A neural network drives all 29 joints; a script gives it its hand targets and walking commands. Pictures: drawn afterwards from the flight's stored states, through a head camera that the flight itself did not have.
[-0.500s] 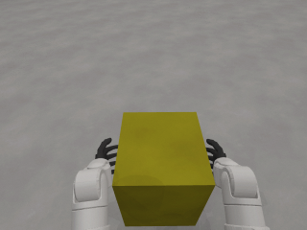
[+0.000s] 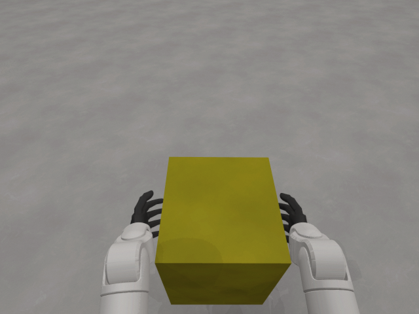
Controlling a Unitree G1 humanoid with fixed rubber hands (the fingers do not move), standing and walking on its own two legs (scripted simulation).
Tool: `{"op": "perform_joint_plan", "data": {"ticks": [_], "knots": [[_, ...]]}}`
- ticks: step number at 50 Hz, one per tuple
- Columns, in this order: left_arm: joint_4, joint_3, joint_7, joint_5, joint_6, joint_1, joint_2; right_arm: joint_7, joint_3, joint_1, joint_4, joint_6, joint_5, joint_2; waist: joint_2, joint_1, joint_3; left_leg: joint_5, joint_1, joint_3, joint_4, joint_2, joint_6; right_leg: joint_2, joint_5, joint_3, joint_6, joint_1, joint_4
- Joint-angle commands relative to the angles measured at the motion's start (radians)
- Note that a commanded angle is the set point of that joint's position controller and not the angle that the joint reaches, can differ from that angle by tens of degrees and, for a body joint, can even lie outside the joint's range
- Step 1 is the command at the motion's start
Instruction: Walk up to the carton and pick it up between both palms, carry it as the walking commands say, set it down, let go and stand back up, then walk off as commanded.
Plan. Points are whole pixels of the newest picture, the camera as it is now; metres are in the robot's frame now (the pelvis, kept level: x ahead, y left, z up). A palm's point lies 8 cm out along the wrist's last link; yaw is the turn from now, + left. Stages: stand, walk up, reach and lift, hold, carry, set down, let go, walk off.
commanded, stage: carry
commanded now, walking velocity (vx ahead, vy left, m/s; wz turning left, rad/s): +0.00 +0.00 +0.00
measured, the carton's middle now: (217, 234) +0.29 +0.01 -0.02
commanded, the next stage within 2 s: hold in 1.46 s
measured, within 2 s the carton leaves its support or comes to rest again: neither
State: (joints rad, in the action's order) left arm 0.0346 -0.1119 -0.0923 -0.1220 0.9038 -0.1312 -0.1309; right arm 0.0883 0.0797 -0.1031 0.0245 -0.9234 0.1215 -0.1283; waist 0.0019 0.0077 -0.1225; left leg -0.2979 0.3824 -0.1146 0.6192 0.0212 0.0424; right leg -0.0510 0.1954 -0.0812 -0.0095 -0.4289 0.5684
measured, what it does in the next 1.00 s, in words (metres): stands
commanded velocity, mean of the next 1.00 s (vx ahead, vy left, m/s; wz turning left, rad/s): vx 0.00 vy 0.00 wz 0.00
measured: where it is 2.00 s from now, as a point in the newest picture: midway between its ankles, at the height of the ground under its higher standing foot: outside the picture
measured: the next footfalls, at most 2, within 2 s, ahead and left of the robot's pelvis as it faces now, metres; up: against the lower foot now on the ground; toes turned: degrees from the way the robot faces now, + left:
none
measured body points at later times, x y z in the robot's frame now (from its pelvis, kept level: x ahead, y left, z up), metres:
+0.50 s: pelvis +0.00 +0.00 +0.00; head -0.02 +0.00 +0.45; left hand +0.28 +0.14 +0.04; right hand +0.27 -0.15 +0.03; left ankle +0.02 +0.09 -0.73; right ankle +0.06 -0.13 -0.73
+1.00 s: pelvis +0.00 -0.02 +0.00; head -0.02 -0.02 +0.45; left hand +0.28 +0.13 +0.04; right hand +0.27 -0.16 +0.03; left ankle +0.02 +0.09 -0.73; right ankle +0.06 -0.13 -0.73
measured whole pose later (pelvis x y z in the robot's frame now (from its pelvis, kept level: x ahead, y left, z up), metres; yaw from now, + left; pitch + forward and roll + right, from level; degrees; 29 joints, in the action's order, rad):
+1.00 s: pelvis +0.00 -0.02 +0.00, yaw +0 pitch +3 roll +0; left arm 0.03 -0.11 -0.10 -0.11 0.88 -0.12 -0.13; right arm 0.10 0.08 -0.09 0.03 -0.91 0.11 -0.13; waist 0.01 -0.01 -0.11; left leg -0.27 0.36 -0.10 0.57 0.03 0.02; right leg -0.04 0.18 -0.09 0.01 -0.41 0.54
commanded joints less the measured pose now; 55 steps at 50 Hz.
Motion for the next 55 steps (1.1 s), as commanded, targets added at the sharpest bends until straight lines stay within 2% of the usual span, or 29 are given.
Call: {"op": "perform_joint_plan", "data": {"ticks": [1, 3, 11, 13, 17, 20, 26, 27, 28, 29, 30, 32, 35, 37, 38, 39, 40, 41, 42, 43, 44, 45, 46, 47, 52, 53, 55], "knots": [[0.144, 0.559, 0.205, 0.245, -0.045, -0.427, -0.787, -0.199, -0.523, -0.534, 0.196, 0.081, -0.233, -0.734, 0.014, -0.008, -0.304, 0.196, -0.115, 0.118, -0.112, 0.132, -0.010, -0.091, -0.153, 0.073, 0.031, 0.148, -0.042], [0.116, 0.545, 0.205, 0.230, -0.056, -0.421, -0.780, -0.200, -0.510, -0.525, 0.164, 0.092, -0.222, -0.734, 0.014, -0.008, -0.294, 0.179, -0.109, 0.121, -0.122, 0.132, -0.009, -0.090, -0.131, 0.075, 0.030, 0.145, -0.048], [0.156, 0.571, 0.202, 0.250, -0.060, -0.423, -0.786, -0.195, -0.543, -0.542, 0.220, 0.099, -0.249, -0.738, 0.019, -0.007, -0.287, 0.145, -0.103, 0.125, -0.147, 0.132, -0.008, -0.090, -0.102, 0.074, 0.027, 0.151, -0.058], [0.110, 0.544, 0.203, 0.224, -0.067, -0.402, -0.772, -0.196, -0.516, -0.517, 0.167, 0.104, -0.225, -0.726, 0.017, -0.009, -0.286, 0.146, -0.099, 0.125, -0.149, 0.132, -0.007, -0.092, -0.103, 0.074, 0.027, 0.157, -0.060], [0.163, 0.571, 0.202, 0.251, -0.069, -0.427, -0.783, -0.196, -0.549, -0.550, 0.227, 0.105, -0.253, -0.744, 0.010, -0.010, -0.278, 0.127, -0.093, 0.125, -0.157, 0.130, -0.007, -0.091, -0.091, 0.075, 0.029, 0.157, -0.067], [0.125, 0.547, 0.201, 0.231, -0.069, -0.406, -0.773, -0.195, -0.531, -0.535, 0.193, 0.106, -0.238, -0.733, 0.010, -0.009, -0.281, 0.116, -0.090, 0.125, -0.159, 0.129, -0.006, -0.092, -0.087, 0.076, 0.029, 0.164, -0.069], [0.152, 0.563, 0.201, 0.248, -0.070, -0.412, -0.780, -0.194, -0.545, -0.545, 0.220, 0.105, -0.253, -0.743, 0.008, -0.011, -0.278, 0.097, -0.088, 0.121, -0.160, 0.126, -0.007, -0.093, -0.071, 0.079, 0.030, 0.162, -0.079], [0.110, 0.540, 0.202, 0.227, -0.073, -0.400, -0.773, -0.195, -0.520, -0.526, 0.173, 0.108, -0.230, -0.732, 0.010, -0.011, -0.274, 0.099, -0.087, 0.123, -0.162, 0.126, -0.006, -0.094, -0.070, 0.081, 0.031, 0.160, -0.081], [0.168, 0.573, 0.201, 0.255, -0.070, -0.414, -0.778, -0.193, -0.553, -0.542, 0.235, 0.106, -0.258, -0.741, 0.009, -0.012, -0.273, 0.098, -0.089, 0.119, -0.158, 0.124, -0.007, -0.095, -0.066, 0.081, 0.031, 0.158, -0.083], [0.142, 0.557, 0.201, 0.242, -0.067, -0.412, -0.777, -0.195, -0.539, -0.533, 0.199, 0.101, -0.245, -0.742, 0.007, -0.012, -0.277, 0.103, -0.091, 0.123, -0.159, 0.125, -0.006, -0.094, -0.069, 0.081, 0.031, 0.158, -0.082], [0.163, 0.569, 0.200, 0.255, -0.064, -0.418, -0.779, -0.193, -0.547, -0.544, 0.227, 0.099, -0.257, -0.743, 0.007, -0.012, -0.278, 0.098, -0.093, 0.120, -0.157, 0.124, -0.006, -0.094, -0.068, 0.080, 0.030, 0.158, -0.084], [0.133, 0.552, 0.200, 0.240, -0.067, -0.406, -0.769, -0.192, -0.527, -0.526, 0.189, 0.100, -0.239, -0.737, 0.004, -0.013, -0.282, 0.106, -0.099, 0.116, -0.153, 0.122, -0.007, -0.095, -0.070, 0.081, 0.031, 0.159, -0.085], [0.128, 0.548, 0.201, 0.239, -0.068, -0.405, -0.772, -0.193, -0.529, -0.533, 0.194, 0.102, -0.240, -0.736, 0.004, -0.013, -0.275, 0.113, -0.101, 0.114, -0.149, 0.122, -0.009, -0.095, -0.078, 0.082, 0.031, 0.155, -0.088], [0.166, 0.570, 0.201, 0.257, -0.064, -0.418, -0.782, -0.192, -0.548, -0.540, 0.225, 0.098, -0.256, -0.747, 0.005, -0.013, -0.279, 0.111, -0.097, 0.116, -0.150, 0.121, -0.008, -0.095, -0.080, 0.081, 0.032, 0.162, -0.087], [0.104, 0.534, 0.202, 0.230, -0.068, -0.402, -0.772, -0.192, -0.516, -0.528, 0.167, 0.102, -0.230, -0.736, 0.000, -0.012, -0.275, 0.104, -0.097, 0.116, -0.150, 0.121, -0.007, -0.095, -0.068, 0.083, 0.032, 0.158, -0.091], [0.183, 0.580, 0.200, 0.265, -0.065, -0.420, -0.779, -0.189, -0.556, -0.549, 0.253, 0.099, -0.264, -0.741, 0.000, -0.013, -0.282, 0.106, -0.101, 0.114, -0.146, 0.120, -0.009, -0.095, -0.072, 0.083, 0.033, 0.160, -0.091], [0.134, 0.553, 0.201, 0.246, -0.060, -0.410, -0.781, -0.191, -0.538, -0.540, 0.200, 0.095, -0.247, -0.746, -0.004, -0.012, -0.278, 0.105, -0.097, 0.115, -0.147, 0.119, -0.008, -0.095, -0.068, 0.085, 0.033, 0.160, -0.094], [0.167, 0.571, 0.201, 0.260, -0.058, -0.413, -0.783, -0.191, -0.554, -0.545, 0.231, 0.091, -0.262, -0.749, -0.001, -0.012, -0.275, 0.100, -0.100, 0.113, -0.147, 0.119, -0.009, -0.096, -0.061, 0.084, 0.033, 0.156, -0.096], [0.124, 0.543, 0.201, 0.238, -0.060, -0.404, -0.772, -0.191, -0.522, -0.528, 0.183, 0.093, -0.237, -0.736, 0.001, -0.012, -0.278, 0.102, -0.100, 0.115, -0.149, 0.120, -0.009, -0.095, -0.061, 0.085, 0.032, 0.158, -0.096], [0.176, 0.576, 0.201, 0.264, -0.057, -0.411, -0.781, -0.190, -0.554, -0.542, 0.243, 0.091, -0.263, -0.742, 0.001, -0.012, -0.280, 0.100, -0.101, 0.111, -0.145, 0.118, -0.010, -0.095, -0.061, 0.084, 0.032, 0.160, -0.096], [0.111, 0.539, 0.202, 0.235, -0.059, -0.403, -0.775, -0.192, -0.524, -0.534, 0.178, 0.093, -0.236, -0.738, -0.003, -0.012, -0.276, 0.101, -0.097, 0.114, -0.146, 0.119, -0.010, -0.096, -0.062, 0.086, 0.032, 0.159, -0.099], [0.169, 0.573, 0.201, 0.262, -0.059, -0.416, -0.782, -0.190, -0.551, -0.547, 0.234, 0.092, -0.262, -0.747, -0.002, -0.013, -0.281, 0.095, -0.101, 0.110, -0.144, 0.118, -0.010, -0.096, -0.056, 0.086, 0.033, 0.160, -0.101], [0.144, 0.556, 0.201, 0.251, -0.058, -0.414, -0.780, -0.190, -0.539, -0.542, 0.208, 0.090, -0.250, -0.744, -0.002, -0.012, -0.279, 0.108, -0.103, 0.112, -0.143, 0.118, -0.011, -0.096, -0.069, 0.085, 0.033, 0.161, -0.099], [0.178, 0.577, 0.200, 0.267, -0.052, -0.419, -0.785, -0.189, -0.558, -0.547, 0.243, 0.086, -0.266, -0.752, -0.003, -0.013, -0.282, 0.114, -0.109, 0.110, -0.140, 0.117, -0.012, -0.096, -0.077, 0.084, 0.033, 0.162, -0.098], [0.123, 0.547, 0.201, 0.243, -0.051, -0.398, -0.775, -0.190, -0.529, -0.534, 0.194, 0.084, -0.244, -0.739, -0.007, -0.014, -0.286, 0.120, -0.111, 0.110, -0.137, 0.119, -0.013, -0.096, -0.094, 0.081, 0.033, 0.168, -0.095], [0.159, 0.567, 0.201, 0.259, -0.051, -0.408, -0.783, -0.191, -0.548, -0.545, 0.229, 0.083, -0.260, -0.747, -0.002, -0.014, -0.282, 0.114, -0.110, 0.110, -0.137, 0.119, -0.012, -0.096, -0.086, 0.081, 0.033, 0.165, -0.098], [0.144, 0.558, 0.201, 0.253, -0.048, -0.407, -0.784, -0.191, -0.541, -0.542, 0.208, 0.080, -0.256, -0.750, -0.001, -0.014, -0.274, 0.110, -0.105, 0.109, -0.137, 0.117, -0.013, -0.098, -0.077, 0.085, 0.033, 0.162, -0.101]]}}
